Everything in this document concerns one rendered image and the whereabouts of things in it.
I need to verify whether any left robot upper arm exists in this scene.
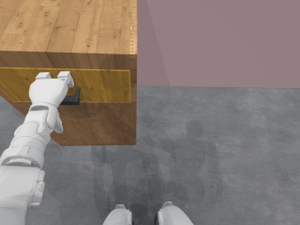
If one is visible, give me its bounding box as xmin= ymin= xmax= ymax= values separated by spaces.
xmin=0 ymin=165 xmax=45 ymax=225

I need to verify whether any handle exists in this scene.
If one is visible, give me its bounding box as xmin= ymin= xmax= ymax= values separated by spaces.
xmin=60 ymin=86 xmax=81 ymax=105

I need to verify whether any robot left forearm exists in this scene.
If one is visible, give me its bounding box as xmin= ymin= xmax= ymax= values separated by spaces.
xmin=0 ymin=102 xmax=58 ymax=170

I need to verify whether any left robot hand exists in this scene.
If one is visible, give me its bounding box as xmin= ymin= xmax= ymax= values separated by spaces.
xmin=29 ymin=71 xmax=74 ymax=133

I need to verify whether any robot left thigh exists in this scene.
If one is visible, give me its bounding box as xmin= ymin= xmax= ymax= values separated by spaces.
xmin=102 ymin=208 xmax=132 ymax=225

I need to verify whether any drawer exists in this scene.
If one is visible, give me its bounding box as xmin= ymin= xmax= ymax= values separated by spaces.
xmin=0 ymin=67 xmax=131 ymax=102

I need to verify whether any cabinet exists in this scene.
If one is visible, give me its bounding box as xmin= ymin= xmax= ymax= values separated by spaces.
xmin=0 ymin=0 xmax=138 ymax=146

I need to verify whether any right robot shin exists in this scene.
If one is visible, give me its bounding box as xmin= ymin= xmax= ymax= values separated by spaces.
xmin=161 ymin=202 xmax=173 ymax=209

